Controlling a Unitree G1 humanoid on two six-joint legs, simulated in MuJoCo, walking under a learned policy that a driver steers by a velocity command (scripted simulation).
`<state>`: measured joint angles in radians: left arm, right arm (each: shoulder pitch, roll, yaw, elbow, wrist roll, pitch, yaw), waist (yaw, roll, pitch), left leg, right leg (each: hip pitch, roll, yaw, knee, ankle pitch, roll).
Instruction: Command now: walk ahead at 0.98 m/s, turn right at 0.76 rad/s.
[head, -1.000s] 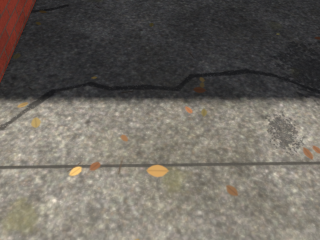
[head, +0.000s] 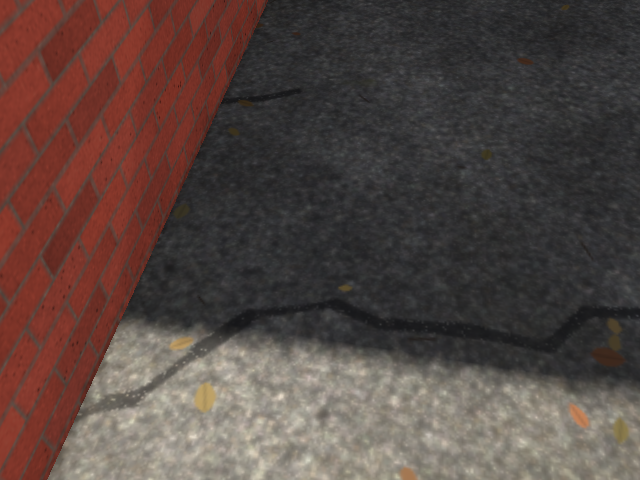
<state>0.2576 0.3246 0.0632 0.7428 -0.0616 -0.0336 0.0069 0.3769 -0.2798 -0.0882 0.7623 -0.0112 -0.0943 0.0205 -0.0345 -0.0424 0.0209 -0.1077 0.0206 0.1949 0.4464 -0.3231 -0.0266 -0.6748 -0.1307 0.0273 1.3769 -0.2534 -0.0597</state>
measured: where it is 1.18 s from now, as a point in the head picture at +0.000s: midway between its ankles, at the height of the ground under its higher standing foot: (368, 463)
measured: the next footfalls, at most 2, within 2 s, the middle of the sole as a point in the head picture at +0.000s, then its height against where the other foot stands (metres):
right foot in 0.22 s outside the picture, level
left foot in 0.70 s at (323, 409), level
